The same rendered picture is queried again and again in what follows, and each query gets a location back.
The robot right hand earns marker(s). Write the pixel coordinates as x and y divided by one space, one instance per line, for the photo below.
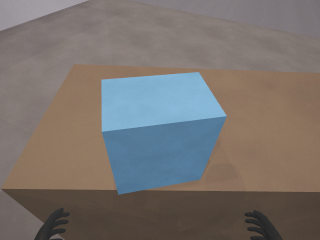
267 228

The robot left hand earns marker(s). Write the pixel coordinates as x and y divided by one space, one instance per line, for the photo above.
46 231

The carton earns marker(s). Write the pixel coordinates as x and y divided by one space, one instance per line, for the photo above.
158 130

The pedestal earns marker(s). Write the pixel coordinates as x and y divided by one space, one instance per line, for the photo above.
266 158

